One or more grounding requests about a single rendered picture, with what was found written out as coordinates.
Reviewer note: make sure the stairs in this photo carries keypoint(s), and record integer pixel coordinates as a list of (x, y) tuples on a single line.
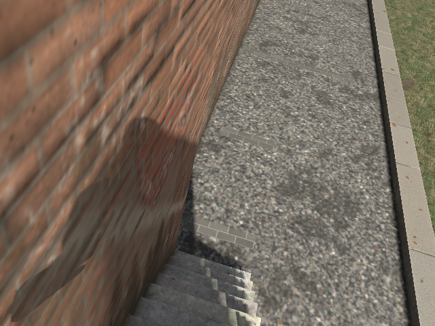
[(192, 291)]

